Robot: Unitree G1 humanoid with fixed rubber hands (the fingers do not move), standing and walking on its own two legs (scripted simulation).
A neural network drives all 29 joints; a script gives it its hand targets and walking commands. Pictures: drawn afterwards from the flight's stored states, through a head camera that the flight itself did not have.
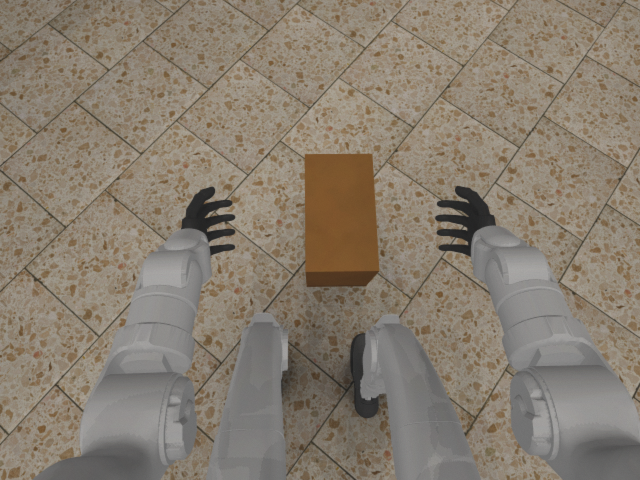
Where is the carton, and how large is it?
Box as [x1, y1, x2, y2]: [305, 154, 378, 286]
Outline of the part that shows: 305,154 305,272 307,286 365,285 378,271 372,155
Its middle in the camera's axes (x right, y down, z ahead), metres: +0.05 -0.03 +1.00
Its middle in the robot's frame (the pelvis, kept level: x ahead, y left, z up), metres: +0.54 -0.04 -0.54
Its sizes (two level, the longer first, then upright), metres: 0.290 0.165 0.225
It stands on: the floor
